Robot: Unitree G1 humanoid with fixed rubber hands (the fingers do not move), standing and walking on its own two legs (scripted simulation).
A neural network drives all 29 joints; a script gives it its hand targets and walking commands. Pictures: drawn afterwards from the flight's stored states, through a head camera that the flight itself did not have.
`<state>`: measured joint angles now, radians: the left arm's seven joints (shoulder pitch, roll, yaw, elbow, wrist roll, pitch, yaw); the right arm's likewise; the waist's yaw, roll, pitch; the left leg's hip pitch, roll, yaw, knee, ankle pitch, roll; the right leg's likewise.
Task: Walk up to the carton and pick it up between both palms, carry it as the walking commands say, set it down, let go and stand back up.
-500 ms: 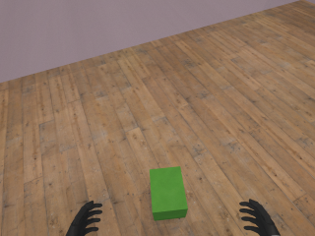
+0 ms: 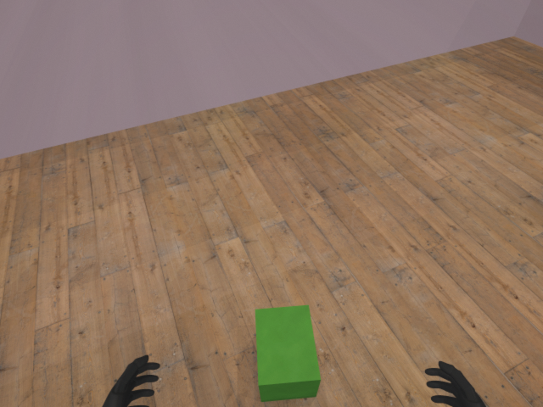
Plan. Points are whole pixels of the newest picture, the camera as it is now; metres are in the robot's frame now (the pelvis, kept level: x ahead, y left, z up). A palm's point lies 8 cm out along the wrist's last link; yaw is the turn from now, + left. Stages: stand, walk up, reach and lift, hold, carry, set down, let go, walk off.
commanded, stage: stand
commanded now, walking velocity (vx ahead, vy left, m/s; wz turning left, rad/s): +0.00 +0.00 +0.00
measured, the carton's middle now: (285, 352) +0.45 +0.01 -0.68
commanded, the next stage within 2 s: none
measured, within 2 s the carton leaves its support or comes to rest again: neither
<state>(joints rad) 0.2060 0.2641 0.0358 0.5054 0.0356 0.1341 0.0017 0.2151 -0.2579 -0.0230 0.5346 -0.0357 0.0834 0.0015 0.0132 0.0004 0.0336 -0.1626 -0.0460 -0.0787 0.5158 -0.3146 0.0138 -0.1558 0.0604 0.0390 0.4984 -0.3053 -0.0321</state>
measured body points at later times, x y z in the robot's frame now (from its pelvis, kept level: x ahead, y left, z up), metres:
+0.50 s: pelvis +0.02 +0.01 +0.00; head +0.03 +0.02 +0.45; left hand +0.16 +0.30 -0.10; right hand +0.15 -0.28 -0.09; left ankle -0.02 +0.11 -0.74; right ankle -0.02 -0.10 -0.74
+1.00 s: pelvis +0.00 +0.02 +0.01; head +0.00 +0.02 +0.46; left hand +0.12 +0.32 -0.11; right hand +0.11 -0.29 -0.10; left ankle -0.02 +0.11 -0.74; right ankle -0.02 -0.10 -0.74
